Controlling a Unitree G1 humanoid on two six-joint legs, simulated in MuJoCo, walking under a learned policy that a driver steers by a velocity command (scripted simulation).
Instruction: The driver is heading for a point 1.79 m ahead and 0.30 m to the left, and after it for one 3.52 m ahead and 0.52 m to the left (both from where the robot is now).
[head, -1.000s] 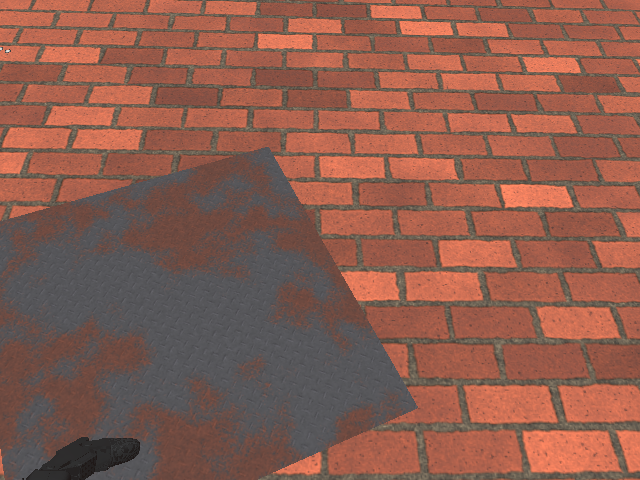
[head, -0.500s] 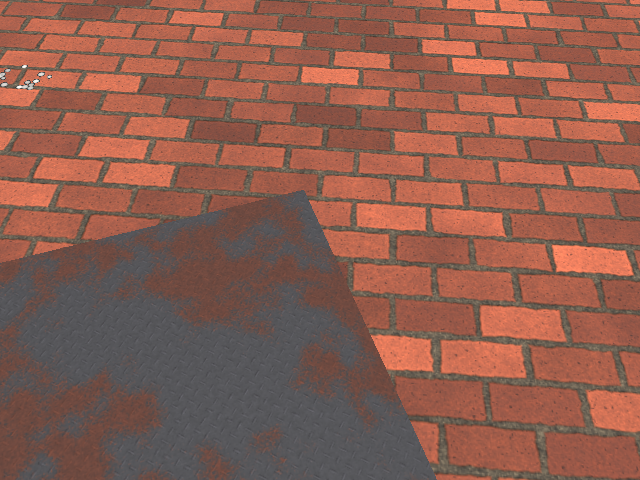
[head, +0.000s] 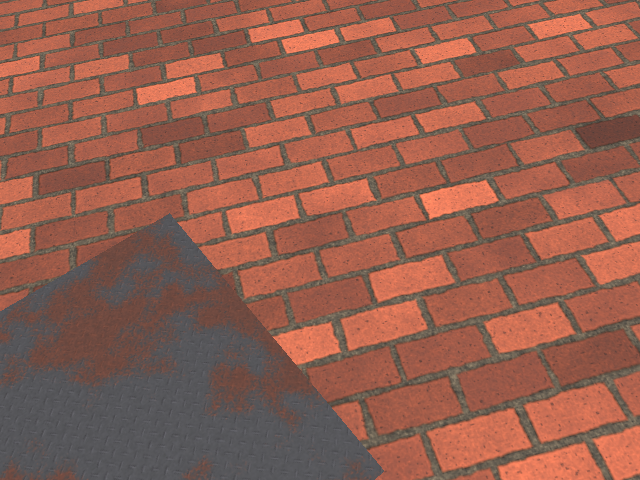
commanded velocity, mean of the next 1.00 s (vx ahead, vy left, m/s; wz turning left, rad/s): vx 0.02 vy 0.00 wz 0.21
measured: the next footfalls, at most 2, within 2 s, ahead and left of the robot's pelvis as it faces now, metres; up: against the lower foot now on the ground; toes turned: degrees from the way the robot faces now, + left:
left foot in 0.28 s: +0.06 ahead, +0.15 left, +0.00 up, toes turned -5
left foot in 0.86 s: +0.01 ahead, +0.18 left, +0.00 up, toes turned +14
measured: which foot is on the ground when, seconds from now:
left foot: up 0.00-0.26, down 0.28-0.56, up 0.58-0.84, down 0.86-1.00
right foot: down 0.00-0.84, up 0.86-1.00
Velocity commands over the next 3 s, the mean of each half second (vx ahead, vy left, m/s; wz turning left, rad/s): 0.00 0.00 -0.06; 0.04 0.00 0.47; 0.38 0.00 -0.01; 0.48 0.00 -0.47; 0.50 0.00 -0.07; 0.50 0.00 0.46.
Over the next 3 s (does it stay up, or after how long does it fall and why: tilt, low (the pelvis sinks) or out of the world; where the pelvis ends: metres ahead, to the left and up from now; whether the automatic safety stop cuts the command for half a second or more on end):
stays up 0.99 0.15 -0.02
